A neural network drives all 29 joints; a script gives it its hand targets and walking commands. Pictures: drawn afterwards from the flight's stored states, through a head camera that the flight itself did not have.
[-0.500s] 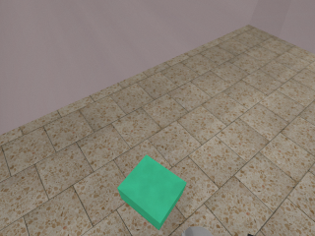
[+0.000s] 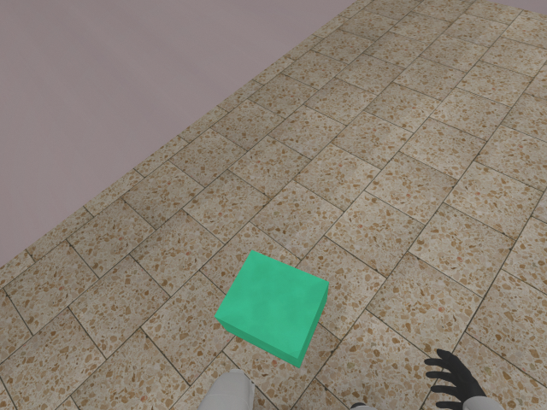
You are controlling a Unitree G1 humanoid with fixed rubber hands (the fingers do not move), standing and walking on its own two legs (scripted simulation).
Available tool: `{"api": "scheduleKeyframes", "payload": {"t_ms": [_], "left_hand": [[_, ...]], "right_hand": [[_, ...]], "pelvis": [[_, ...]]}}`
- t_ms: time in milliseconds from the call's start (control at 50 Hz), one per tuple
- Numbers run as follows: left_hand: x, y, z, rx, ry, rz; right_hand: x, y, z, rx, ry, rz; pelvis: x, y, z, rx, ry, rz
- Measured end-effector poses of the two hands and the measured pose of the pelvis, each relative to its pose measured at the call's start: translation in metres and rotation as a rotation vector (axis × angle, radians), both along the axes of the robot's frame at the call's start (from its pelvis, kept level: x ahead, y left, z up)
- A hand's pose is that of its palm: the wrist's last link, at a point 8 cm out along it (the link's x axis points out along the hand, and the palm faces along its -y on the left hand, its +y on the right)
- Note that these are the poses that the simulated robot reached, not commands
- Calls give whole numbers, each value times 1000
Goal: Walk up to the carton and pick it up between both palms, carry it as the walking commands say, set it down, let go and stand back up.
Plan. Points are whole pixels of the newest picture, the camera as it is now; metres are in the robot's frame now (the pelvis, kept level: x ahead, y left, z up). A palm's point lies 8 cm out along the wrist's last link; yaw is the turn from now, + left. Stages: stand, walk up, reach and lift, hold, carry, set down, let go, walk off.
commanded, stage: walk up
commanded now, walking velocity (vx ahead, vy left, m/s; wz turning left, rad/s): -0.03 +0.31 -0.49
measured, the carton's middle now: (275, 307) +0.44 +0.11 -0.68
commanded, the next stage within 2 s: stand in 1.34 s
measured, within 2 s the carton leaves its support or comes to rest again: neither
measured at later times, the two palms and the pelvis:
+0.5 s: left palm (79, 362) +0.17 +0.38 -0.11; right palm out of the picture +0.01 -0.13 -0.15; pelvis +0.03 +0.13 -0.01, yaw -13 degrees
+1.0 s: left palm (45, 345) +0.20 +0.48 -0.15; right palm out of the picture +0.03 -0.05 -0.09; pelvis +0.05 +0.24 +0.00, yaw -18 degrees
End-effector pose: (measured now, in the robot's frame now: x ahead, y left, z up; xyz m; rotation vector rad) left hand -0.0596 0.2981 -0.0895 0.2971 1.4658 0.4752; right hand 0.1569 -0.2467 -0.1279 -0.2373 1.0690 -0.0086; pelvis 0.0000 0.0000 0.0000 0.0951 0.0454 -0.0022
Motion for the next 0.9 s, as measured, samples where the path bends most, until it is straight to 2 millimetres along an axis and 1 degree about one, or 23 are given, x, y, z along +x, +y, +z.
{"api": "scheduleKeyframes", "payload": {"t_ms": [40, 100, 120, 160, 220, 260, 300, 340, 380, 420, 460, 500, 580, 640, 720, 780, 820, 900], "left_hand": [[9, 20, -6, -9, -24, -22], [35, 53, -27, -37, -74, -80], [46, 63, -36, -46, -91, -108], [70, 72, -46, -70, -120, -155], [112, 72, -48, -125, -178, -224], [139, 70, -46, -154, -209, -273], [165, 67, -44, -171, -237, -321], [191, 63, -42, -178, -269, -366], [216, 59, -39, -172, -305, -407], [232, 59, -36, -151, -329, -443], [237, 66, -27, -133, -323, -459], [234, 78, -18, -114, -300, -459], [226, 105, -9, -98, -248, -451], [224, 123, -9, -109, -221, -452], [236, 147, -20, -153, -227, -454], [250, 169, -41, -187, -239, -456], [257, 179, -50, -201, -232, -464], [263, 183, -56, -242, -205, -493]], "right_hand": [[1, 16, 4, -6, -18, -11], [-8, 40, 5, -42, -41, -41], [-15, 46, 2, -62, -44, -49], [-36, 61, 3, -73, -9, -61], [-69, 77, 10, -72, 37, -124], [-86, 82, 12, -79, 56, -179], [-102, 84, 10, -87, 74, -227], [-119, 86, 3, -87, 99, -272], [-134, 89, -10, -74, 132, -312], [-146, 96, -23, -48, 162, -345], [-149, 108, -26, -20, 182, -372], [-147, 121, -23, 7, 186, -383], [-136, 142, -17, 40, 179, -397], [-124, 156, -12, 39, 166, -406], [-104, 174, -4, -7, 140, -403], [-93, 184, -3, -83, 102, -405], [-93, 192, 4, -120, 97, -404], [-106, 199, 24, -176, 99, -431]], "pelvis": [[-2, 16, -2, -7, 7, -14], [-1, 46, -13, -39, 18, -24], [-1, 56, -18, -58, 19, -22], [-2, 69, -18, -68, 10, -39], [2, 82, -10, -87, 1, -73], [6, 89, -7, -88, -5, -101], [10, 97, -6, -84, -11, -131], [13, 104, -9, -73, -16, -160], [17, 109, -14, -56, -18, -187], [20, 115, -19, -53, -15, -205], [23, 123, -15, -58, -14, -214], [26, 131, -7, -57, -17, -228], [33, 149, 2, -45, -22, -259], [40, 164, 5, -41, -24, -272], [52, 190, 2, -61, -21, -278], [63, 214, -11, -105, -10, -281], [61, 224, -12, -109, -9, -282], [52, 235, -5, -145, -6, -292]]}}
